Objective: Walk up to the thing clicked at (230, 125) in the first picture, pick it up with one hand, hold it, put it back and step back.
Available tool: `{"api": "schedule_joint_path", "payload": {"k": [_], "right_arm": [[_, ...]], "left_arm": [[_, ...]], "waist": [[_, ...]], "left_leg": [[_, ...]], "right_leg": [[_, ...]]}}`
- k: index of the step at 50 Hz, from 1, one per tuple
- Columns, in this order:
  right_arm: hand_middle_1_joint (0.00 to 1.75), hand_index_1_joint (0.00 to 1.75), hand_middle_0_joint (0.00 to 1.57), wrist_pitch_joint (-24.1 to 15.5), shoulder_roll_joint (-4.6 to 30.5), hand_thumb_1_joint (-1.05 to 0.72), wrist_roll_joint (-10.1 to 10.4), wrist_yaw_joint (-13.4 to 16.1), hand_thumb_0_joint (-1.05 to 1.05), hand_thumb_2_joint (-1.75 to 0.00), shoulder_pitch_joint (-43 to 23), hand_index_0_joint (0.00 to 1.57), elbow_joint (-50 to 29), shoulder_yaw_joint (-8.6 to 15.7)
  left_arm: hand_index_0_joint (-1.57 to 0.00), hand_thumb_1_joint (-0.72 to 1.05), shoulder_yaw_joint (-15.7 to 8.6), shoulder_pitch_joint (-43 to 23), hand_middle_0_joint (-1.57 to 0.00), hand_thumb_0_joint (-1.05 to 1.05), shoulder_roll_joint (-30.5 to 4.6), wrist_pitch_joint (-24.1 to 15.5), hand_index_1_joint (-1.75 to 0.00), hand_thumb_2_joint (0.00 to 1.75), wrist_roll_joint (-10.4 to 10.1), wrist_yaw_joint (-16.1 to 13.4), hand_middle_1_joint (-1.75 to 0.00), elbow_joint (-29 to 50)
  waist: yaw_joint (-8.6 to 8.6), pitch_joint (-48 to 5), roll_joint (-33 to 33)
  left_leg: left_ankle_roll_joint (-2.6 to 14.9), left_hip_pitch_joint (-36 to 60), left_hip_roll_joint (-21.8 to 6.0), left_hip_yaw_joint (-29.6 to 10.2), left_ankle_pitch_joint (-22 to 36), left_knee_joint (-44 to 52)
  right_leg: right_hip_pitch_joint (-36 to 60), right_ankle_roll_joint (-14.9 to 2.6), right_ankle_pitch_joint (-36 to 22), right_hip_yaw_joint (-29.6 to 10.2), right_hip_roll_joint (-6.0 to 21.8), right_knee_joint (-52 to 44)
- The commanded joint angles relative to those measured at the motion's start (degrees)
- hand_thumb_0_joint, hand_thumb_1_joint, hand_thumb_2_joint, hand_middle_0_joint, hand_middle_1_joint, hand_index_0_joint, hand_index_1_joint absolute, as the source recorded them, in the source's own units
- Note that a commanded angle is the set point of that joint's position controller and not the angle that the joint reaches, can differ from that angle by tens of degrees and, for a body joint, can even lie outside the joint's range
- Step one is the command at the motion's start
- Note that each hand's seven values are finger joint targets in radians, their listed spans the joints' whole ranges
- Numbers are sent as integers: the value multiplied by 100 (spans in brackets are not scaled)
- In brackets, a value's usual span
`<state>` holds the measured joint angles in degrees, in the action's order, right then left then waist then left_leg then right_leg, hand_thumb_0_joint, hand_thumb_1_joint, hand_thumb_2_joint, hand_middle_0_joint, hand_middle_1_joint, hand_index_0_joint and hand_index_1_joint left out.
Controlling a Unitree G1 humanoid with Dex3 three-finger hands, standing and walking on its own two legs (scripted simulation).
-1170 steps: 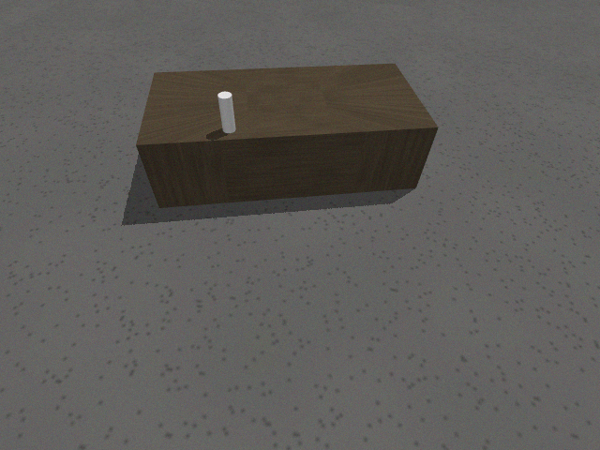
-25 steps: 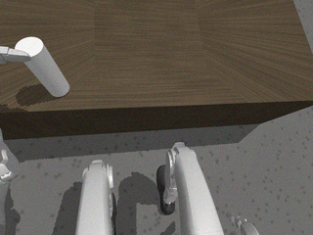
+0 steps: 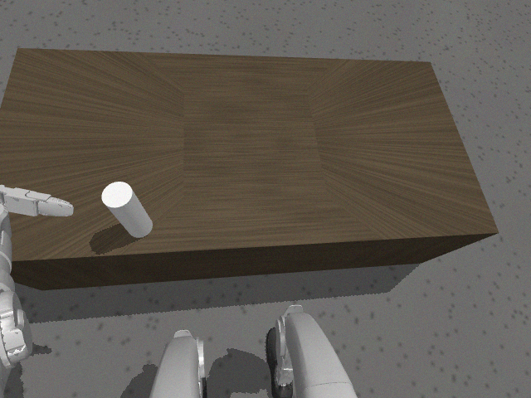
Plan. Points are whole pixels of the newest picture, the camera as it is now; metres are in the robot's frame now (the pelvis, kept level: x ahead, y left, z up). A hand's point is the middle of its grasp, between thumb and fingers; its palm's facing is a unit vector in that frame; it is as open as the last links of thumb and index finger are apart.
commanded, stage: home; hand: left
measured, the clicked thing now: (129, 212) +0.47 +0.20 -0.22
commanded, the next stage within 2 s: none
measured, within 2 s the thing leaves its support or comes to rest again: rests again in 1.00 s
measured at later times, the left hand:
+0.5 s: hand (90, 295) +0.27 +0.19 +0.00, palm faces +0.14 -0.94 -0.29, open 17.5 cm
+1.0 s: hand (105, 346) +0.21 +0.16 +0.01, palm faces +0.13 -0.95 -0.28, open 17.7 cm
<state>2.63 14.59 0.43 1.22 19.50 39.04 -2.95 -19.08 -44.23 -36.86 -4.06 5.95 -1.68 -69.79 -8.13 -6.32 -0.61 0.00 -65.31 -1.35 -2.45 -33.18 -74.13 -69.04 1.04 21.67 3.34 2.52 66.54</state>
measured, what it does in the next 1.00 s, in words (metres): rises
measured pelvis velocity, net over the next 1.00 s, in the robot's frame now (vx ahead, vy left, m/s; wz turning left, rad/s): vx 0.04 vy -0.02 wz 0.03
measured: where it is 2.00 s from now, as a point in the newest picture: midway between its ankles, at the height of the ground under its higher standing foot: outside the picture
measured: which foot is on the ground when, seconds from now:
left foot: down 0.00-1.00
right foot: down 0.00-1.00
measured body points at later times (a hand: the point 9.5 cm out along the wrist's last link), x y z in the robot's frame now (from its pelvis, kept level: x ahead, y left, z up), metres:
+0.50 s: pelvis +0.05 -0.01 +0.08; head +0.08 -0.02 +0.53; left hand +0.26 +0.24 +0.02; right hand +0.21 -0.26 -0.02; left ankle +0.01 +0.11 -0.62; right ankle +0.09 -0.14 -0.62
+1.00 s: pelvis +0.04 -0.02 +0.08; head +0.06 -0.02 +0.53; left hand +0.20 +0.21 +0.03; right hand +0.21 -0.26 +0.00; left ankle +0.01 +0.11 -0.62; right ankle +0.09 -0.14 -0.62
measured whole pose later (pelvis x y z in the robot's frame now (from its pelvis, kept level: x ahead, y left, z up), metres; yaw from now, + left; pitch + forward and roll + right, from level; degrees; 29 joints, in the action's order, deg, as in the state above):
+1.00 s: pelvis +0.04 -0.02 +0.08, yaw +2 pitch +5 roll -1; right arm -4.6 12.1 1.0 8.6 14.2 32.6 -1.8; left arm 1.1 21.9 -11.4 10.6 -1.1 -8.1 -9.4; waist -1.1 -3.9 -1.4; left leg -1.4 -25.3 -1.8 -2.1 -27.1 -47.3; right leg -30.7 0.0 19.2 4.0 1.8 44.9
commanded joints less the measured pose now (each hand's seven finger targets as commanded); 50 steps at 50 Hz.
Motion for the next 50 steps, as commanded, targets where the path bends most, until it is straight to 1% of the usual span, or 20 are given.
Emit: {"api": "schedule_joint_path", "payload": {"k": [1, 6, 11, 14, 17, 20, 21, 22, 26, 28, 30, 32, 35, 37, 42, 44, 45, 47, 48, 50], "right_arm": [[30, 30, 20, -174, 1080, -90, 67, 137, 0, -90, 691, 20, -347, 528], [30, 30, 20, -227, 914, -90, 202, 304, 0, -90, 355, 20, -638, 545], [30, 30, 20, -320, 745, -90, 240, 525, 0, -90, 54, 20, -936, 482], [30, 30, 20, -368, 655, -90, 221, 633, 0, -90, -125, 20, -1049, 450], [30, 30, 20, -453, 551, -90, 190, 690, 0, -90, -293, 20, -1058, 430], [30, 30, 20, -508, 546, -90, 193, 715, 0, -90, -511, 20, -1155, 464], [30, 30, 20, -532, 516, -90, 193, 712, 0, -90, -572, 20, -1197, 453], [30, 30, 20, -533, 490, -90, 204, 711, 0, -90, -685, 20, -1281, 430], [30, 30, 20, -622, 455, -90, 197, 728, 0, -90, -897, 20, -1386, 427], [30, 30, 20, -649, 453, -90, 181, 760, 0, -90, -925, 20, -1451, 419], [30, 30, 20, -692, 403, -90, 150, 806, 0, -90, -957, 20, -1510, 383], [30, 30, 20, -760, 363, -90, 119, 840, 0, -90, -928, 20, -1537, 370], [30, 30, 20, -863, 344, -90, 68, 885, 0, -90, -955, 20, -1525, 336], [30, 30, 20, -883, 323, -90, 39, 907, 0, -90, -948, 20, -1536, 335], [30, 30, 20, -998, 340, -90, 35, 887, 0, -90, -1003, 20, -1565, 349], [30, 30, 20, -1021, 343, -90, 38, 848, 0, -90, -1007, 20, -1530, 347], [30, 30, 20, -1022, 362, -90, 48, 840, 0, -90, -993, 20, -1573, 378], [30, 30, 20, -1043, 368, -90, 61, 818, 0, -90, -1022, 20, -1572, 376], [30, 30, 20, -1044, 363, -90, 50, 806, 0, -90, -969, 20, -1531, 383], [30, 30, 20, -1051, 350, -90, 61, 809, 0, -90, -962, 20, -1598, 395]], "left_arm": [[-5, -59, 264, -533, -5, 0, -380, -77, -5, 3, -147, -103, -5, 1280], [-5, -58, 305, 596, -5, 0, -170, 116, -5, 4, -362, -338, -5, 2399], [-5, -57, 493, 1815, -5, 0, 291, 321, -5, 5, -533, -616, -5, 3607], [-5, -55, 711, 2244, -5, 0, 587, 399, -6, 6, -610, -696, -6, 4562], [-5, -59, 1153, 3407, -5, 0, 1326, 566, -5, 3, -690, -702, -5, 4708], [-5, -56, 1306, 4347, -5, 0, 1530, 719, -5, 5, -757, -713, -5, 5276], [-5, -56, 1519, 4865, -5, 0, 1782, 790, -5, 5, -760, -674, -5, 5362], [-5, -55, 1653, 4887, -5, 0, 1836, 813, -5, 5, -804, -664, -5, 5828], [-5, -55, 1762, 5810, -5, 0, 1930, 990, -5, 6, -805, -656, -5, 6387], [-5, -59, 1628, 5692, -5, 0, 1726, 1002, -5, 4, -794, -682, -5, 6968], [-5, -58, 1676, 5936, -5, 0, 1816, 1052, -5, 4, -762, -658, -5, 6863], [-4, -60, 1577, 5717, -4, 0, 1687, 1040, -4, 3, -756, -691, -4, 7404], [-4, -60, 1731, 5926, -4, 0, 1886, 1116, -4, 2, -713, -692, -4, 7066], [-4, -61, 1617, 5911, -4, 0, 1799, 1109, -4, 2, -694, -725, -4, 7161], [-4, -61, 1835, 6252, -4, 0, 1997, 1184, -4, 1, -679, -723, -4, 7118], [-4, -59, 1787, 6671, -5, 0, 2030, 1244, -5, 3, -660, -728, -5, 6683], [-4, -61, 1696, 6384, -4, 0, 1885, 1205, -4, 2, -671, -728, -4, 7141], [-4, -60, 1738, 6536, -4, 0, 1932, 1211, -5, 3, -654, -738, -5, 6961], [-5, -58, 1626, 6718, -5, 0, 1907, 1238, -5, 4, -652, -734, -5, 6754], [-4, -61, 1659, 6487, -4, 0, 1867, 1182, -4, 2, -648, -723, -4, 7120]], "waist": [[175, -2635, -720], [446, -2310, -549], [556, -1789, -497], [581, -1569, -718], [588, -1216, -472], [662, -1086, -323], [677, -1005, -188], [641, -848, -133], [627, -565, 91], [622, -520, 14], [549, -500, 183], [584, -607, -73], [523, -437, 25], [601, -581, -62], [702, -385, 112], [735, -322, 52], [769, -487, -78], [756, -285, 120], [775, -370, 53], [786, -453, 14]], "left_leg": [[-132, 2396, -36, -61, 2614, 1647], [-67, 2565, 58, 109, 2310, 2241], [-40, 2919, 101, 207, 2220, 2800], [-52, 3345, 95, 231, 2202, 3062], [-34, 3431, 83, 267, 2291, 3168], [-24, 3573, 77, 287, 2476, 3268], [-14, 3596, 84, 306, 2484, 3287], [10, 3582, 93, 323, 2368, 3316], [36, 3594, 117, 339, 2301, 3384], [43, 3659, 117, 328, 2275, 3407], [83, 3671, 149, 355, 2183, 3356], [75, 3781, 172, 374, 2149, 3348], [80, 3792, 176, 349, 2079, 3362], [72, 3798, 199, 334, 2084, 3355], [79, 3729, 218, 316, 2028, 3402], [60, 3650, 207, 310, 1988, 3424], [55, 3689, 213, 318, 2024, 3416], [62, 3644, 182, 281, 1995, 3467], [65, 3594, 205, 310, 2007, 3404], [56, 3628, 178, 302, 2058, 3406]], "right_leg": [[2390, -386, -1342, 67, -206, -976], [3433, -336, -1329, -22, -212, -1568], [4098, -303, -1352, -62, -212, -2048], [4266, -297, -1312, -37, -230, -2247], [4436, -278, -1419, 7, -255, -2373], [4608, -265, -1590, 70, -258, -2473], [4698, -257, -1624, 77, -256, -2505], [4697, -231, -1556, 79, -251, -2594], [4721, -175, -1518, 95, -261, -2719], [4704, -170, -1481, 96, -256, -2722], [4750, -129, -1491, 41, -220, -2767], [4800, -129, -1491, 5, -186, -2757], [4736, -121, -1409, 12, -183, -2768], [4853, -122, -1422, 26, -158, -2798], [4890, -115, -1299, 84, -155, -2873], [4821, -134, -1215, 95, -184, -2849], [4902, -144, -1250, 85, -169, -2857], [4841, -137, -1166, 129, -205, -2828], [4880, -143, -1195, 96, -190, -2831], [4904, -147, -1238, 98, -199, -2800]]}}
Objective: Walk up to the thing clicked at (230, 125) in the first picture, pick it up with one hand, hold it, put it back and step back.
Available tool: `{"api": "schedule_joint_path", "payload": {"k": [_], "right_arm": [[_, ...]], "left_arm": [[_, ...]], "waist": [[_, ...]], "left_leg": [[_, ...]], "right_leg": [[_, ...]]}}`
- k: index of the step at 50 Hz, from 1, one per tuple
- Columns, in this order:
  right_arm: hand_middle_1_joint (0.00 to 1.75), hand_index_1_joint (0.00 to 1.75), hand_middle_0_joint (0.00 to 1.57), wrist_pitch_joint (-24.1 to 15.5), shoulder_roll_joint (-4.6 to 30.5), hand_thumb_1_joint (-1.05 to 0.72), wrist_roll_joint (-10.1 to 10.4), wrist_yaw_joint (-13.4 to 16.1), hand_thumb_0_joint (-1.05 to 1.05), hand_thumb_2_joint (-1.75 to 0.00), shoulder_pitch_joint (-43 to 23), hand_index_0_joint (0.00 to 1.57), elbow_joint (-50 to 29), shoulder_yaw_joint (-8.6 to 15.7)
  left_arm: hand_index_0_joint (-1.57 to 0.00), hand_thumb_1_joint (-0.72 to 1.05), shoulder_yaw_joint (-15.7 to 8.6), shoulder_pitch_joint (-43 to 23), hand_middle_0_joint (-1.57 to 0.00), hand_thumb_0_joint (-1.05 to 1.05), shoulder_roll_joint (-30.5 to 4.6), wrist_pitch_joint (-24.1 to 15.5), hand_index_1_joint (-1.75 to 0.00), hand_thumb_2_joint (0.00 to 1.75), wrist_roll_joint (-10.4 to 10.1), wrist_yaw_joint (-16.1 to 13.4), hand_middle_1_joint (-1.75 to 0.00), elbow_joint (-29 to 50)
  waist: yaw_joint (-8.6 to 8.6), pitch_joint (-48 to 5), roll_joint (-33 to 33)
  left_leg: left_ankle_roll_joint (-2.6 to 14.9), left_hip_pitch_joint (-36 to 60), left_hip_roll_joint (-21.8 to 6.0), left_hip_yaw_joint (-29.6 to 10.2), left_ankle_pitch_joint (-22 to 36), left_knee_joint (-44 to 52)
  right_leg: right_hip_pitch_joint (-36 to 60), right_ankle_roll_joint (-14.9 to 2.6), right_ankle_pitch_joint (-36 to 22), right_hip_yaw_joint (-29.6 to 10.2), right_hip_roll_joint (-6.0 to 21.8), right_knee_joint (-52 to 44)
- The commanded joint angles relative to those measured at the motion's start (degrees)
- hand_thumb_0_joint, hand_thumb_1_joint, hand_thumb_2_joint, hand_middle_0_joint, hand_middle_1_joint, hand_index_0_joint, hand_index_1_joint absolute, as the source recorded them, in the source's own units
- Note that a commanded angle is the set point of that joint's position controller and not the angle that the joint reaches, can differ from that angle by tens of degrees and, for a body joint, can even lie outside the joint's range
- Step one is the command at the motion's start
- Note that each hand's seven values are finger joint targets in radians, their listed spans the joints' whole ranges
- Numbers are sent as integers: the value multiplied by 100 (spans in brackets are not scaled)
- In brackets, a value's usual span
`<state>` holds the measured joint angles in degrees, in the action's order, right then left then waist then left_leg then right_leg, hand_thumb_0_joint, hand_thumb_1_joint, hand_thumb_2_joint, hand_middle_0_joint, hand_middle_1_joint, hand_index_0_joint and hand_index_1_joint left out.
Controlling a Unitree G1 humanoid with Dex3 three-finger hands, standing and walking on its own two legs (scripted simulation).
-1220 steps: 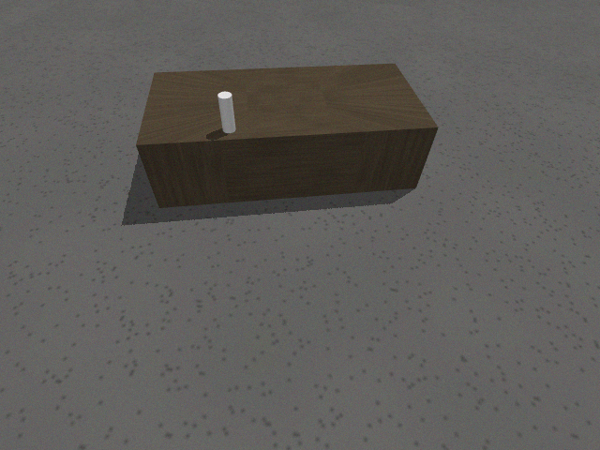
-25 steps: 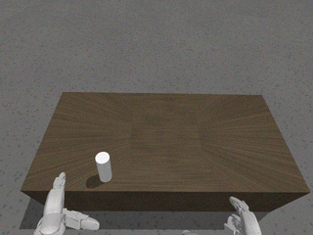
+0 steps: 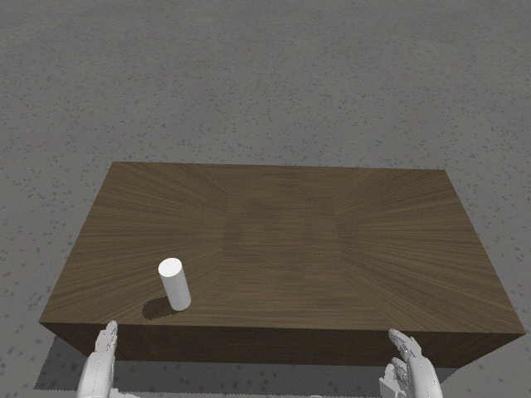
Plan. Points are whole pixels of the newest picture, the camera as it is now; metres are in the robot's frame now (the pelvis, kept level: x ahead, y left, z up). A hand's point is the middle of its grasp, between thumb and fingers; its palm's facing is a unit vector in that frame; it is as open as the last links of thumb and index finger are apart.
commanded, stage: home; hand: left
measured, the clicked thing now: (175, 285) +0.43 +0.21 -0.30
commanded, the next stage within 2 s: stand in 1.58 s
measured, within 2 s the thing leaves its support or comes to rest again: neither
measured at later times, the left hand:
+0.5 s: hand out of the picture +0.05 +0.26 -0.11, palm faces +0.02 -0.92 -0.40, open 17.7 cm
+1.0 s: hand out of the picture +0.03 +0.25 -0.11, palm faces +0.01 -0.93 -0.37, open 17.7 cm
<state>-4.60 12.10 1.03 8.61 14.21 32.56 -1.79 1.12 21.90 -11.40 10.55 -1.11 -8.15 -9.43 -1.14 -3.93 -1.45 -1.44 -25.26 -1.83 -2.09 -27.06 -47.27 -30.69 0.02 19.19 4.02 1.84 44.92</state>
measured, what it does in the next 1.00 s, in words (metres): stands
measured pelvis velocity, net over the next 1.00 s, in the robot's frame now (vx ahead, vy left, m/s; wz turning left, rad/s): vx -0.01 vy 0.00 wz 0.02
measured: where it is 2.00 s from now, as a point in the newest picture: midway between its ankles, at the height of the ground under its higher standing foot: outside the picture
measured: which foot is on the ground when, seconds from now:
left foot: down 0.00-1.00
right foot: down 0.00-1.00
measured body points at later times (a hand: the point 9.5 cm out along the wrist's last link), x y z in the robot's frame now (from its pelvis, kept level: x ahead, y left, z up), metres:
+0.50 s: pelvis -0.01 +0.00 +0.03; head -0.02 -0.01 +0.48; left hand +0.05 +0.30 -0.08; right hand +0.05 -0.28 -0.11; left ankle -0.03 +0.13 -0.70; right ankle +0.04 -0.12 -0.70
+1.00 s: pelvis -0.01 +0.00 +0.04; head -0.03 -0.02 +0.49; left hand +0.03 +0.30 -0.09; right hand +0.04 -0.29 -0.11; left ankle -0.03 +0.13 -0.70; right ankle +0.04 -0.12 -0.70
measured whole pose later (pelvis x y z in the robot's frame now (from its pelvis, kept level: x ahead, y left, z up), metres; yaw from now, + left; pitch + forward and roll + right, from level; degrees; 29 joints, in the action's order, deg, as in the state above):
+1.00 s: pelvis -0.01 +0.00 +0.04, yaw +1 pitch -4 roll +0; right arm 1.3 19.4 -1.6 0.5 12.9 60.6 -0.3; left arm 0.3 9.4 -18.3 0.4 1.4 -0.8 -65.4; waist 0.8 1.8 -1.9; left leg -1.5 -4.5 -0.5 -2.0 -13.5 -22.0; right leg -10.7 0.2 8.1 4.5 2.7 22.9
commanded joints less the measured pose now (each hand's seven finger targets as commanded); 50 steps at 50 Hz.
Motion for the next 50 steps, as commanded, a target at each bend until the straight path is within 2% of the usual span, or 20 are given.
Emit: {"api": "schedule_joint_path", "payload": {"k": [1, 2, 3, 5, 6, 7, 10, 11, 14, 15, 17, 19, 23, 24, 26, 27, 34, 39, 47, 50], "right_arm": [[30, 30, 20, 14, 1266, -90, -610, -256, 0, -90, -401, 20, 192, 543], [30, 30, 20, 181, 1287, -90, -607, -377, 0, -90, -215, 20, 342, 602], [30, 30, 20, 247, 1363, -90, -602, -443, 0, -90, -193, 20, 324, 640], [30, 30, 20, 288, 1230, -90, -497, -584, 0, -90, -314, 20, 368, 619], [30, 30, 20, 299, 1206, -90, -457, -630, 0, -90, -310, 20, 417, 613], [30, 30, 20, 290, 1269, -90, -463, -651, 0, -90, -336, 20, 483, 633], [30, 30, 20, 356, 1323, -90, -457, -709, 0, -90, -333, 20, 797, 657], [30, 30, 20, 352, 1315, -90, -448, -711, 0, -90, -244, 20, 855, 648], [30, 30, 20, 404, 1353, -90, -404, -728, 0, -90, -177, 20, 1100, 639], [30, 30, 20, 409, 1383, -90, -396, -729, 0, -90, -197, 20, 1176, 645], [30, 30, 20, 431, 1445, -90, -369, -715, 0, -90, -83, 20, 1317, 633], [30, 30, 20, 443, 1487, -90, -356, -700, 0, -90, -139, 20, 1464, 619], [30, 30, 20, 475, 1516, -90, -323, -689, 0, -90, -33, 20, 1739, 546], [30, 30, 20, 490, 1551, -90, -321, -692, 0, -90, -122, 20, 1807, 546], [30, 30, 20, 513, 1584, -90, -304, -696, 0, -90, -102, 20, 1902, 517], [30, 30, 20, 495, 1639, -90, -298, -692, 0, -90, -94, 20, 1932, 514], [30, 30, 20, 492, 1661, -90, -281, -702, 0, -90, -213, 20, 2159, 440], [30, 30, 20, 501, 1677, -90, -256, -725, 0, -90, -226, 20, 2317, 418], [30, 30, 20, 446, 1713, -90, -250, -723, 0, -90, -312, 20, 2415, 360], [30, 30, 20, 448, 1765, -90, -242, -709, 0, -90, -319, 20, 2475, 345]], "left_arm": [[-4, -61, -620, -701, -4, 0, -1251, -673, -4, 1, 576, 242, -4, -774], [-4, -61, -633, -549, -4, 0, -1326, -828, -4, 1, 620, 373, -4, -1064], [-4, -60, -585, -553, -4, 0, -1309, -949, -5, 3, 557, 475, -5, -1220], [-4, -61, -479, -688, -4, 0, -1343, -1086, -4, 0, 498, 564, -4, -1649], [-4, -61, -460, -859, -4, 0, -1319, -1118, -5, 2, 475, 597, -5, -1838], [-4, -61, -445, -933, -4, 0, -1317, -1145, -4, 1, 437, 614, -4, -2022], [-4, -61, -441, -985, -4, 0, -1447, -1189, -5, 2, 418, 615, -5, -2649], [-4, -59, -440, -1095, -4, 0, -1496, -1202, -5, 3, 401, 611, -5, -2792], [-4, -61, -433, -1096, -4, 0, -1542, -1220, -4, 2, 358, 591, -4, -3248], [-4, -61, -437, -1041, -4, 0, -1589, -1232, -4, 2, 356, 581, -4, -3391], [-4, -61, -431, -1190, -4, 0, -1636, -1208, -4, 1, 346, 564, -4, -3614], [-4, -61, -413, -1113, -4, 0, -1666, -1206, -4, 1, 325, 547, -4, -3878], [-4, -61, -383, -1256, -4, 0, -1782, -1164, -4, 1, 314, 533, -4, -4276], [-4, -61, -369, -1183, -4, 0, -1785, -1154, -4, 1, 307, 536, -4, -4380], [-4, -61, -354, -1188, -4, 0, -1842, -1135, -4, 0, 313, 552, -4, -4543], [-4, -61, -350, -1262, -4, 0, -1868, -1129, -4, 0, 302, 562, -4, -4593], [-4, -61, -307, -1354, -4, 0, -1909, -1128, -4, 0, 293, 574, -4, -4974], [-4, -61, -275, -1408, -4, 0, -1929, -1129, -4, 0, 291, 597, -4, -5142], [-4, -61, -295, -1556, -4, 0, -1951, -1150, -5, 2, 254, 631, -5, -5261], [-4, -61, -288, -1577, -4, 0, -1924, -1115, -4, 1, 239, 650, -4, -5316]], "waist": [[183, -209, 144], [139, -471, 173], [159, -405, -68], [193, -150, -70], [182, -36, 32], [191, 23, -59], [211, 396, 84], [121, 301, -1], [141, 405, -2], [188, 359, 52], [103, 380, -7], [194, 314, 29], [131, 496, 53], [202, 606, 83], [201, 771, 157], [156, 658, 61], [203, 697, 100], [190, 892, 234], [210, 601, 70], [215, 705, 10]], "left_leg": [[104, -16, -150, -157, 1943, 1083], [214, 298, -172, -157, 1730, 1156], [283, 370, -168, -235, 1560, 1283], [281, 442, -114, -245, 1146, 1491], [242, 475, -103, -233, 939, 1598], [246, 534, -134, -288, 1113, 1658], [218, 565, -85, -282, 975, 1853], [222, 739, -133, -305, 1225, 1971], [205, 742, -155, -375, 1247, 2236], [199, 911, -145, -353, 1468, 2199], [183, 958, -186, -391, 1518, 2403], [175, 1115, -214, -404, 1795, 2468], [163, 1209, -237, -403, 1763, 2701], [158, 1249, -217, -399, 1607, 2716], [156, 1162, -191, -395, 1404, 2793], [171, 1292, -244, -416, 1498, 2858], [191, 1263, -258, -444, 1420, 3003], [185, 1331, -217, -384, 1248, 2967], [191, 1326, -303, -423, 1493, 3114], [179, 1204, -323, -445, 1296, 3192]], "right_leg": [[1369, -295, -1231, -367, 272, -641], [1379, -345, -1044, -417, 312, -706], [1329, -333, -922, -412, 308, -769], [1340, -306, -728, -503, 383, -1056], [1311, -256, -376, -517, 375, -1247], [1388, -212, -665, -492, 357, -1258], [1387, -136, -251, -538, 382, -1657], [1523, -143, -587, -520, 388, -1611], [1816, -107, -618, -479, 382, -1769], [1883, -120, -806, -508, 411, -1842], [1989, -101, -822, -486, 409, -1913], [2191, -111, -1138, -483, 448, -1965], [2248, -84, -1010, -497, 474, -2180], [2176, -68, -765, -539, 474, -2316], [2151, -32, -458, -579, 484, -2481], [2181, -43, -637, -554, 486, -2439], [2319, -19, -556, -589, 528, -2606], [2002, -4, 31, -712, 565, -2899], [2379, -28, -596, -668, 563, -2728], [2392, -28, -536, -639, 551, -2693]]}}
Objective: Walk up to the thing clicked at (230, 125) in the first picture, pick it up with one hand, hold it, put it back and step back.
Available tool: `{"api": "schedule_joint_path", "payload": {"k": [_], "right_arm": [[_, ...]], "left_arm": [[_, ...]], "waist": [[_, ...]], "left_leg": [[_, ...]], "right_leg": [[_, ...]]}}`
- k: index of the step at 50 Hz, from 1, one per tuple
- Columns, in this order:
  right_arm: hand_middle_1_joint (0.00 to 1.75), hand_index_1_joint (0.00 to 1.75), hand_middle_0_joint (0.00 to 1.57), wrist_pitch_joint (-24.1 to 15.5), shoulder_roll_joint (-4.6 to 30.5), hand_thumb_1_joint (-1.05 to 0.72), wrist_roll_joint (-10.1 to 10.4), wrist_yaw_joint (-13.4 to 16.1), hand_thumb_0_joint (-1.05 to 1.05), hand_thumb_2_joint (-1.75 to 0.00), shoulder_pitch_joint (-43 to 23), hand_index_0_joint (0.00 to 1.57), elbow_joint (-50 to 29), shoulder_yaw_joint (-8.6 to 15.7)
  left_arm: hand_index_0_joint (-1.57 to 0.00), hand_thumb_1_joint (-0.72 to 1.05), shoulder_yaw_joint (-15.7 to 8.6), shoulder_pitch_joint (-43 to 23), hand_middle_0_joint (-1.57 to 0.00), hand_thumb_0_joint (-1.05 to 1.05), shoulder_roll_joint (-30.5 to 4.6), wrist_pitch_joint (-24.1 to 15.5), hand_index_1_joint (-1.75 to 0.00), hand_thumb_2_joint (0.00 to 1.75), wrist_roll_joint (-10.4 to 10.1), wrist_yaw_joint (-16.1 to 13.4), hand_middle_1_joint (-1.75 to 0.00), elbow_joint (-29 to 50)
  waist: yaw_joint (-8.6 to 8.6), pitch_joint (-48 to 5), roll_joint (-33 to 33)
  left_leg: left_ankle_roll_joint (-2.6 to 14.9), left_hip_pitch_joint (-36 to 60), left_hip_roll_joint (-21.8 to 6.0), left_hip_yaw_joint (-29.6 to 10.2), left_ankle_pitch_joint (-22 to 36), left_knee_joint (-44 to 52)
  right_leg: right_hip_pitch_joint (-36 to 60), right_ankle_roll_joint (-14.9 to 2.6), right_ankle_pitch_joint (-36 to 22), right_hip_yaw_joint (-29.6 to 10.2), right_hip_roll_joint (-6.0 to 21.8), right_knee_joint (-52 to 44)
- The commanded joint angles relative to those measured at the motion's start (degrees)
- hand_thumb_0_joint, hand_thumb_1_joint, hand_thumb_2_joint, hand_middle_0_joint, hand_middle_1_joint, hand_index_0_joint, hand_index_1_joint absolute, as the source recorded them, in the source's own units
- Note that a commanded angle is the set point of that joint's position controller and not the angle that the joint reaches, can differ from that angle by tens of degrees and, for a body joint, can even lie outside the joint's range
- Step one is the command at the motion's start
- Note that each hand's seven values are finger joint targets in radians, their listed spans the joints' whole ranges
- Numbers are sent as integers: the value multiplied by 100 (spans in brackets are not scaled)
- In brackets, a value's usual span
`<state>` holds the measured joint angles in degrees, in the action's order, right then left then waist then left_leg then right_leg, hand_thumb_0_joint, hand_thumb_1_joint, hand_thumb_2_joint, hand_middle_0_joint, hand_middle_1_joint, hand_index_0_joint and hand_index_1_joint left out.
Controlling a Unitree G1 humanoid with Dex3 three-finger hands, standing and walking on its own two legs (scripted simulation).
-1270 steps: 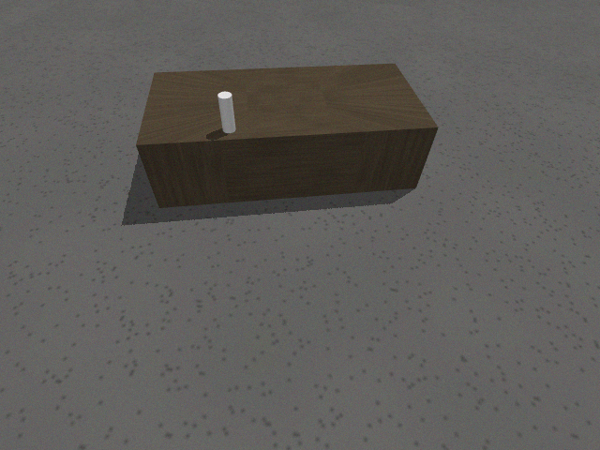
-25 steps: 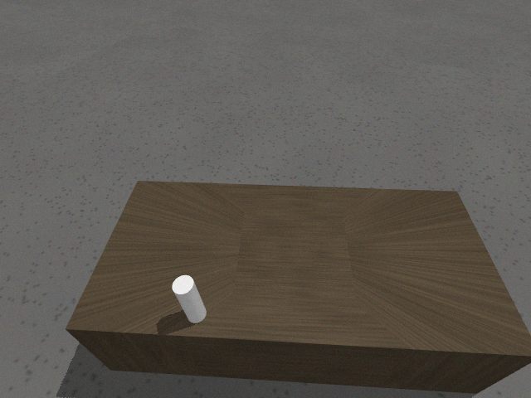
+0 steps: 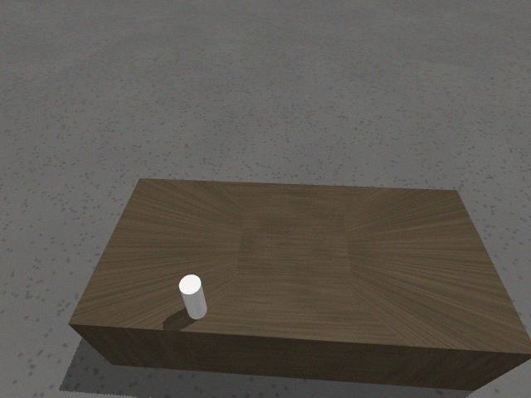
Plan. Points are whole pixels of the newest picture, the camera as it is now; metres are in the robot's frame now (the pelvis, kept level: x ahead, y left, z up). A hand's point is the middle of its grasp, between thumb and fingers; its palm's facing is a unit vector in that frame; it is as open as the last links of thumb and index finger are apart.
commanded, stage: home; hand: left
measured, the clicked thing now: (194, 298) +0.44 +0.20 -0.34
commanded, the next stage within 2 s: stand in 0.58 s
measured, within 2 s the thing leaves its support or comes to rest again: neither
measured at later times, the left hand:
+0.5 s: hand out of the picture +0.08 +0.25 -0.15, palm faces +0.00 -0.93 -0.37, open 17.7 cm
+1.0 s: hand out of the picture +0.10 +0.25 -0.15, palm faces +0.00 -0.93 -0.36, open 12.9 cm
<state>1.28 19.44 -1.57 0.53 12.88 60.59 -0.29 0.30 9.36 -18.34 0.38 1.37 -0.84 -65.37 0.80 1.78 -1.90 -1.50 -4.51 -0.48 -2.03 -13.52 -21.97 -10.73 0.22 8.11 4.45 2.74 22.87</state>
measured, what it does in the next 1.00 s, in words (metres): stands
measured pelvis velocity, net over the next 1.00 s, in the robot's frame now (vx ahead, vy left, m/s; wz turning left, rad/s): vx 0.02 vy -0.01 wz -0.01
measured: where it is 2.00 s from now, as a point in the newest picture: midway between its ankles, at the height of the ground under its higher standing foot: outside the picture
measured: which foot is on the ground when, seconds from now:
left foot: down 0.00-1.00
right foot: down 0.00-1.00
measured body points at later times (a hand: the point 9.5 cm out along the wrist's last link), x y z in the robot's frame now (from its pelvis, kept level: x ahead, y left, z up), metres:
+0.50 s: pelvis +0.01 +0.00 +0.00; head +0.01 -0.02 +0.45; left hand +0.08 +0.30 -0.12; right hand +0.07 -0.29 -0.14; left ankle -0.01 +0.14 -0.74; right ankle +0.05 -0.12 -0.74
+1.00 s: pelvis +0.02 -0.01 +0.00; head +0.02 -0.02 +0.45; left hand +0.10 +0.29 -0.12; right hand +0.09 -0.30 -0.14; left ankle -0.01 +0.14 -0.74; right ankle +0.05 -0.12 -0.74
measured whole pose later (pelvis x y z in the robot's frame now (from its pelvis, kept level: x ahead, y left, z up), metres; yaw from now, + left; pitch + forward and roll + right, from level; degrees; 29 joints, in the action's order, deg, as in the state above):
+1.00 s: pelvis +0.02 -0.01 +0.00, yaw -1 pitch -3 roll +0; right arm 0.3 20.4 -1.3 0.4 8.3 63.3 -0.4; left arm -0.6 5.3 -18.5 0.0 0.7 0.0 -66.4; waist 0.4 2.4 -2.0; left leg -2.0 -1.8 -1.4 -1.6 -13.1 -17.6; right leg -9.1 -0.2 8.5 4.2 1.7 20.4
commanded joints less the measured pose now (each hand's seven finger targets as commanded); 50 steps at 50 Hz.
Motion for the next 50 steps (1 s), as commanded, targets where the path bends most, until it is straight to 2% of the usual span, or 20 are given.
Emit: {"api": "schedule_joint_path", "payload": {"k": [1, 6, 8, 10, 14, 21, 22, 23, 27, 28, 32, 33, 34, 36, 37, 42, 45, 50], "right_arm": [[30, 30, 20, -147, 1037, -90, 25, 96, 0, -90, -220, 20, -320, 193], [30, 30, 20, -142, 1061, -90, 33, 89, 0, -90, -222, 20, -240, 192], [30, 30, 20, -155, 1095, -90, 30, 101, 0, -90, -230, 20, -226, 204], [30, 30, 20, -160, 1080, -90, 30, 95, 0, -90, -274, 20, -214, 185], [30, 30, 20, -157, 1098, -90, 34, 85, 0, -90, -322, 20, -186, 192], [30, 30, 20, -200, 1166, -90, 31, 110, 0, -90, -409, 20, -143, 189], [30, 30, 20, -199, 1178, -90, 41, 106, 0, -90, -460, 20, -130, 195], [30, 30, 20, -202, 1165, -90, 33, 111, 0, -90, -429, 20, -126, 188], [30, 30, 20, -196, 1156, -90, 43, 100, 0, -90, -498, 20, -105, 191], [30, 30, 20, -196, 1163, -90, 38, 105, 0, -90, -481, 20, -102, 190], [30, 30, 20, -208, 1196, -90, 39, 96, 0, -90, -569, 20, -103, 208], [30, 30, 20, -206, 1193, -90, 36, 105, 0, -90, -561, 20, -111, 214], [30, 30, 20, -201, 1190, -90, 40, 103, 0, -90, -567, 20, -97, 209], [30, 30, 20, -201, 1174, -90, 36, 97, 0, -90, -561, 20, -90, 208], [30, 30, 20, -196, 1174, -90, 39, 101, 0, -90, -561, 20, -84, 202], [30, 30, 20, -207, 1199, -90, 40, 91, 0, -90, -620, 20, -65, 216], [30, 30, 20, -202, 1183, -90, 39, 90, 0, -90, -597, 20, -51, 206], [30, 30, 20, -219, 1174, -90, 37, 83, 0, -90, -608, 20, -56, 211]], "left_arm": [[-4, -61, -201, -322, -4, 0, -1230, -106, -4, 1, -9, -77, -4, 272], [-4, -61, -199, -410, -4, 0, -1275, -115, -4, 1, -18, -75, -4, 238], [-4, -61, -212, -444, -4, 0, -1288, -119, -4, 1, -21, -68, -4, 234], [-4, -61, -206, -457, -4, 0, -1240, -121, -4, 2, -33, -63, -4, 220], [-4, -61, -220, -494, -4, 0, -1274, -132, -4, 0, -37, -61, -4, 190], [-4, -61, -243, -593, -4, 0, -1245, -135, -4, 1, -49, -45, -4, 183], [-4, -61, -237, -535, -4, 0, -1233, -136, -4, 0, -55, -47, -4, 164], [-4, -61, -247, -591, -4, 0, -1264, -133, -4, 1, -56, -42, -4, 175], [-4, -61, -257, -589, -4, 0, -1261, -131, -4, 0, -49, -32, -4, 152], [-4, -61, -268, -639, -4, 0, -1291, -129, -4, 1, -54, -27, -4, 171], [-4, -61, -261, -612, -4, 0, -1253, -153, -4, 0, -58, -33, -4, 172], [-4, -61, -275, -683, -4, 0, -1299, -157, -4, 0, -52, -33, -4, 197], [-4, -61, -267, -671, -4, 0, -1245, -156, -4, 1, -48, -33, -4, 196], [-20, -45, -277, -678, -20, 0, -1286, -157, -20, 17, -54, -36, -20, 193], [-20, -37, -276, -677, -20, 0, -1262, -154, -28, 25, -62, -33, -28, 192], [-20, 3, -282, -687, -20, 0, -1275, -169, -30, 65, -71, -25, -30, 203], [-20, 27, -295, -694, -20, 0, -1285, -160, -30, 89, -68, -14, -30, 206], [-20, 67, -311, -710, -20, 0, -1313, -175, -30, 90, -67, -7, -30, 236]], "waist": [[44, 63, 103], [10, 87, 200], [-24, 2, 168], [-6, 3, 85], [15, 8, 249], [-18, -129, 116], [31, -110, 140], [-12, -92, 137], [12, -86, 201], [-29, -76, 173], [3, -227, 181], [-47, -256, 204], [-37, -220, 141], [-47, -250, 191], [-54, -252, 160], [-33, -273, 190], [-26, -155, 126], [-33, -239, 210]], "left_leg": [[178, -814, -442, -433, 30, 643], [192, -699, -436, -390, 173, 576], [204, -636, -464, -392, 230, 563], [203, -693, -485, -401, 220, 625], [206, -648, -487, -373, 295, 642], [184, -536, -562, -366, 680, 720], [174, -487, -554, -390, 624, 740], [179, -553, -561, -373, 676, 745], [168, -424, -558, -364, 574, 748], [168, -457, -562, -355, 589, 743], [176, -289, -596, -363, 811, 711], [169, -251, -589, -333, 885, 693], [168, -337, -584, -335, 800, 704], [166, -290, -594, -331, 837, 704], [168, -305, -603, -316, 841, 699], [158, -266, -624, -297, 912, 724], [143, -402, -614, -304, 686, 810], [145, -326, -624, -282, 798, 785]], "right_leg": [[418, -49, 582, -701, 477, -501], [302, -70, 694, -751, 496, -634], [330, -88, 519, -764, 506, -624], [433, -80, 373, -717, 489, -567], [446, -84, 434, -737, 497, -610], [640, -109, -329, -663, 498, -463], [600, -92, -184, -649, 483, -494], [653, -97, -305, -657, 492, -486], [521, -84, -70, -659, 478, -556], [554, -85, -153, -669, 483, -556], [621, -98, -425, -653, 512, -531], [595, -110, -576, -676, 528, -524], [629, -99, -529, -652, 509, -535], [661, -109, -599, -668, 534, -517], [665, -107, -679, -669, 532, -504], [733, -132, -779, -677, 535, -496], [691, -109, -433, -693, 507, -548], [718, -131, -659, -697, 516, -530]]}}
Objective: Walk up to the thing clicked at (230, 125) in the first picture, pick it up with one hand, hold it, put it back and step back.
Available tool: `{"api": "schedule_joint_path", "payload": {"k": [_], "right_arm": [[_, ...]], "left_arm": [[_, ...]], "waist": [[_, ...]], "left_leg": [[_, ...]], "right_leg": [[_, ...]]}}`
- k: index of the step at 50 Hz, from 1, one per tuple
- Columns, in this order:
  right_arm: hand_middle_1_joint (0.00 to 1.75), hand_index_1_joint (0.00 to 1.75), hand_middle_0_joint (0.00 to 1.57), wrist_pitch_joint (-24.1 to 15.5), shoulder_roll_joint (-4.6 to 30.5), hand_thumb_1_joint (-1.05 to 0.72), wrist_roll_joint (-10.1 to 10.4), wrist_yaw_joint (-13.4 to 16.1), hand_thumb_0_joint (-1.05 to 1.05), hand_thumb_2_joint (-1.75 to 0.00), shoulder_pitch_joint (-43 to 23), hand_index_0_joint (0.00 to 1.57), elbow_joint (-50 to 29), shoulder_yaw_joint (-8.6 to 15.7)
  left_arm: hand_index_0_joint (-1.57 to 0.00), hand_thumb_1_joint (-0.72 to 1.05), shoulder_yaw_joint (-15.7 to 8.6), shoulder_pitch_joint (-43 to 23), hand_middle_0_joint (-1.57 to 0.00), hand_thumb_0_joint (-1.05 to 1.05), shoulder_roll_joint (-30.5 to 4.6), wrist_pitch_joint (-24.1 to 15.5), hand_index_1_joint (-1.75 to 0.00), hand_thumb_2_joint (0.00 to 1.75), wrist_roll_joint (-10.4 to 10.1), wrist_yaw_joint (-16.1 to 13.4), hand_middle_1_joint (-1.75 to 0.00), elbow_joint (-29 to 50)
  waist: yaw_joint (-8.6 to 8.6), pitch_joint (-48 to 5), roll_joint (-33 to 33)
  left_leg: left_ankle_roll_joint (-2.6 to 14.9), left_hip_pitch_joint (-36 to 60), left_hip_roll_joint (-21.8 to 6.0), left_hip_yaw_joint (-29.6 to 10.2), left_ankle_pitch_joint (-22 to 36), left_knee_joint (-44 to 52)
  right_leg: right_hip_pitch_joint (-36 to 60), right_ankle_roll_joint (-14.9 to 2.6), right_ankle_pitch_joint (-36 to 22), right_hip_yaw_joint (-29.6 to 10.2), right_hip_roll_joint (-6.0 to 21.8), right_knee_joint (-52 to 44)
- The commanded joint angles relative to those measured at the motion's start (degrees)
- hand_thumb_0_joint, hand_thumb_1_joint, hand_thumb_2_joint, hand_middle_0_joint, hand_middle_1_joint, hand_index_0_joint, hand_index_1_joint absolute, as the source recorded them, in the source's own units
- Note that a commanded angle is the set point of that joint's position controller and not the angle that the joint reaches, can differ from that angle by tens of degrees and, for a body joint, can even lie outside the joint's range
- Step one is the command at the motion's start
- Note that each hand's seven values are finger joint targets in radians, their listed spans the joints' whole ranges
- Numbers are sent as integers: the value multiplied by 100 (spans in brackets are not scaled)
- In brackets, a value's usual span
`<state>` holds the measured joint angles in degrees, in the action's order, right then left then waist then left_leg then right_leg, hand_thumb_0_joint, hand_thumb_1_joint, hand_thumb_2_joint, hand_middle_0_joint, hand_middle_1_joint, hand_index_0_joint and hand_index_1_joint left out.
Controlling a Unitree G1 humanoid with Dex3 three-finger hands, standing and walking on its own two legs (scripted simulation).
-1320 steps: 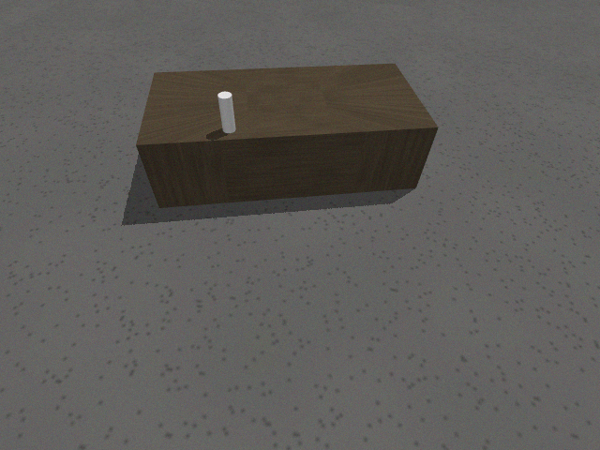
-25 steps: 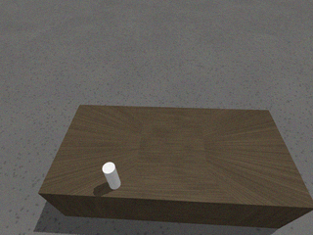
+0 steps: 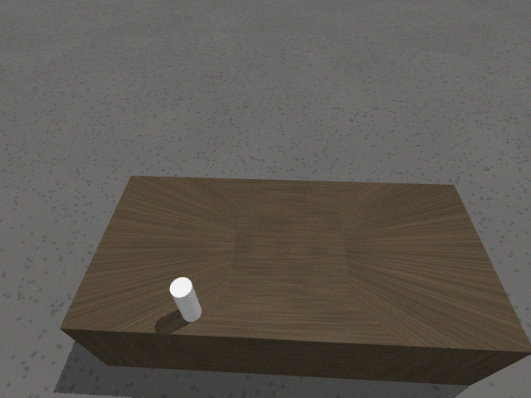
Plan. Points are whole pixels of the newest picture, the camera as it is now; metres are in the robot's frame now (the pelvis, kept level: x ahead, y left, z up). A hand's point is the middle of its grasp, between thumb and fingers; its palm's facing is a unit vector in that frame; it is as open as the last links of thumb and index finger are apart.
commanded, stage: stand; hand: left
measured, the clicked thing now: (186, 300) +0.42 +0.21 -0.34
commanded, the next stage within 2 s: none
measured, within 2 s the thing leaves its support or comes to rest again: neither
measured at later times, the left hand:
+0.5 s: hand out of the picture +0.08 +0.25 -0.15, palm faces +0.00 -0.94 -0.35, open 7.4 cm
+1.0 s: hand out of the picture +0.08 +0.25 -0.15, palm faces -0.01 -0.94 -0.35, open 7.4 cm
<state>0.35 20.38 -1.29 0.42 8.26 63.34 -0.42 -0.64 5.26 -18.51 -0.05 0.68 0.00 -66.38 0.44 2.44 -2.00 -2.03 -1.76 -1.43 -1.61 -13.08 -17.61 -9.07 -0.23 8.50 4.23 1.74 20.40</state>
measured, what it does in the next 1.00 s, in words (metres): stands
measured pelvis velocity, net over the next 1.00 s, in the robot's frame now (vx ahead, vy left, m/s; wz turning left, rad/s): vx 0.01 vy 0.00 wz -0.01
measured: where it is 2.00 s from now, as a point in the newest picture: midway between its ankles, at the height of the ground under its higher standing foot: outside the picture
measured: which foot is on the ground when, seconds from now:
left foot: down 0.00-1.00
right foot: down 0.00-1.00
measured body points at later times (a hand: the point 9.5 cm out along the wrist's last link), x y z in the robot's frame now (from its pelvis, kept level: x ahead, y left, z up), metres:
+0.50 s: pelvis +0.00 +0.00 +0.00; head +0.00 -0.02 +0.45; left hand +0.08 +0.30 -0.13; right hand +0.06 -0.30 -0.14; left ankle -0.04 +0.14 -0.75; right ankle +0.03 -0.11 -0.75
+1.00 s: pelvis +0.01 +0.00 +0.00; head +0.01 -0.01 +0.45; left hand +0.08 +0.30 -0.13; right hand +0.07 -0.30 -0.14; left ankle -0.04 +0.14 -0.75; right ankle +0.03 -0.11 -0.75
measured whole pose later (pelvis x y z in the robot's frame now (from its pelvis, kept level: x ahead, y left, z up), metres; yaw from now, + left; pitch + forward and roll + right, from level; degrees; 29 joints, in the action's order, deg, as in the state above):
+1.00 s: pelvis +0.01 +0.00 +0.00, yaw -1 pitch -2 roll +0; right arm 0.1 20.1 -1.2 -0.1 8.6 63.2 -0.4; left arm -1.0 5.8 -19.0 -0.4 0.4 0.5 -65.7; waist 0.1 2.8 -1.3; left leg -2.3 -1.5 -2.1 -0.9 -13.7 -17.4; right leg -9.2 -0.5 8.9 3.6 1.0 20.4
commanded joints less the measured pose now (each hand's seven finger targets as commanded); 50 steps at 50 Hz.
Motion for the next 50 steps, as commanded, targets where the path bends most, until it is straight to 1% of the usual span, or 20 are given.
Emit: {"api": "schedule_joint_path", "payload": {"k": [1, 3, 6, 9, 14, 16, 17, 20, 22, 23, 26, 28, 30, 33, 35, 38, 40, 43, 48, 50], "right_arm": [[30, 30, 20, -125, 1090, -90, 6, 93, 0, -90, -137, 20, -334, 225], [30, 30, 20, -122, 1104, -90, 16, 92, 0, -90, -196, 20, -339, 236], [30, 30, 20, -115, 1116, -90, 11, 91, 0, -90, -172, 20, -343, 248], [30, 30, 20, -112, 1107, -90, 8, 74, 0, -90, -158, 20, -336, 244], [30, 30, 20, -119, 1079, -90, 4, 77, 0, -90, -85, 20, -339, 234], [30, 30, 20, -124, 1108, -90, 11, 69, 0, -90, -124, 20, -334, 244], [30, 30, 20, -125, 1112, -90, 4, 73, 0, -90, -134, 20, -357, 245], [30, 30, 20, -136, 1099, -90, 12, 72, 0, -90, -118, 20, -348, 237], [30, 30, 20, -141, 1116, -90, 13, 74, 0, -90, -94, 20, -329, 233], [30, 30, 20, -138, 1093, -90, 13, 68, 0, -90, -120, 20, -328, 240], [30, 30, 20, -118, 1102, -90, 1, 63, 0, -90, -83, 20, -335, 256], [30, 30, 20, -118, 1119, -90, 10, 52, 0, -90, -81, 20, -326, 252], [30, 30, 20, -136, 1099, -90, 8, 54, 0, -90, -56, 20, -357, 255], [30, 30, 20, -143, 1104, -90, 16, 54, 0, -90, -94, 20, -342, 240], [30, 30, 20, -132, 1111, -90, 18, 56, 0, -90, -84, 20, -334, 242], [30, 30, 20, -139, 1120, -90, 19, 61, 0, -90, -94, 20, -345, 242], [30, 30, 20, -134, 1092, -90, 20, 55, 0, -90, -75, 20, -341, 237], [30, 30, 20, -142, 1106, -90, 21, 54, 0, -90, -73, 20, -337, 226], [30, 30, 20, -137, 1115, -90, 25, 42, 0, -90, -79, 20, -333, 243], [30, 30, 20, -145, 1124, -90, 19, 49, 0, -90, -110, 20, -341, 248]], "left_arm": [[-20, 75, -214, -305, -20, 0, -1277, -135, -30, 90, 4, -90, -30, 338], [-20, 90, -202, -243, -20, 0, -1239, -133, -30, 90, 0, -87, -30, 326], [-20, 90, -226, -293, -20, 0, -1296, -136, -30, 90, -1, -94, -30, 345], [-20, 90, -223, -266, -20, 0, -1275, -145, -30, 90, -3, -86, -30, 339], [-20, 90, -234, -264, -20, 0, -1291, -154, -30, 90, -1, -76, -30, 364], [-20, 90, -232, -261, -20, 0, -1280, -155, -30, 90, -13, -72, -30, 361], [-20, 90, -237, -284, -20, 0, -1291, -157, -30, 90, -9, -73, -30, 391], [-20, 90, -239, -251, -20, 0, -1301, -150, -30, 90, -9, -63, -30, 372], [-20, 90, -237, -249, -20, 0, -1272, -148, -30, 90, -18, -57, -30, 384], [-20, 90, -240, -225, -20, 0, -1306, -139, -30, 90, -17, -56, -30, 365], [-20, 90, -256, -292, -20, 0, -1333, -138, -30, 90, -7, -57, -30, 396], [-20, 90, -234, -224, -20, 0, -1267, -147, -30, 90, -5, -46, -30, 383], [-20, 90, -250, -252, -20, 0, -1325, -166, -30, 90, -1, -51, -30, 407], [-20, 90, -233, -208, -20, 0, -1268, -171, -30, 90, -19, -49, -30, 397], [-20, 90, -243, -227, -20, 0, -1309, -159, -30, 90, -21, -49, -30, 406], [-20, 90, -246, -217, -20, 0, -1301, -163, -30, 90, -15, -52, -30, 415], [-20, 90, -244, -191, -20, 0, -1301, -166, -30, 90, -19, -52, -30, 396], [-20, 90, -236, -205, -20, 0, -1287, -164, -30, 90, -21, -48, -30, 399], [-20, 90, -238, -186, -20, 0, -1311, -166, -30, 90, -22, -41, -30, 405], [-20, 90, -239, -178, -20, 0, -1309, -173, -30, 90, -19, -43, -30, 409]], "waist": [[0, -324, 207], [22, -307, 185], [2, -311, 182], [10, -255, 210], [-29, -285, 180], [3, -246, 157], [-16, -312, 159], [-8, -294, 181], [3, -224, 154], [26, -182, 189], [-15, -166, 255], [13, -151, 143], [-48, -293, 225], [-10, -289, 149], [-12, -210, 186], [-14, -313, 179], [-7, -282, 218], [-21, -251, 172], [-7, -236, 227], [-9, -308, 207]], "left_leg": [[207, -611, -545, -330, 746, 340], [202, -543, -538, -328, 699, 328], [210, -570, -542, -317, 675, 344], [226, -610, -539, -316, 559, 340], [215, -599, -546, -301, 637, 349], [215, -577, -556, -300, 612, 353], [227, -575, -570, -289, 681, 347], [211, -585, -579, -300, 686, 390], [208, -640, -570, -292, 606, 396], [194, -620, -556, -310, 491, 418], [222, -659, -552, -287, 374, 384], [231, -708, -542, -302, 327, 392], [235, -605, -577, -292, 544, 370], [229, -547, -567, -279, 581, 335], [212, -601, -557, -280, 542, 380], [224, -563, -585, -280, 632, 360], [213, -548, -567, -275, 556, 373], [218, -578, -584, -273, 633, 380], [217, -545, -574, -270, 530, 368], [223, -482, -589, -275, 659, 335]], "right_leg": [[614, -94, -676, -681, 626, -264], [518, -92, -666, -672, 617, -292], [540, -110, -698, -688, 628, -288], [517, -86, -422, -689, 598, -335], [506, -116, -736, -711, 631, -294], [504, -114, -594, -721, 614, -313], [532, -136, -761, -731, 634, -280], [573, -130, -737, -720, 613, -267], [546, -117, -627, -744, 609, -302], [462, -108, -361, -716, 580, -325], [409, -120, -136, -772, 590, -382], [436, -109, -154, -766, 578, -397], [516, -140, -524, -771, 614, -309], [514, -124, -715, -764, 613, -298], [452, -114, -568, -756, 590, -314], [537, -131, -752, -755, 609, -261], [504, -115, -592, -756, 593, -284], [539, -122, -796, -743, 601, -247], [479, -116, -470, -778, 589, -326], [497, -118, -755, -779, 607, -280]]}}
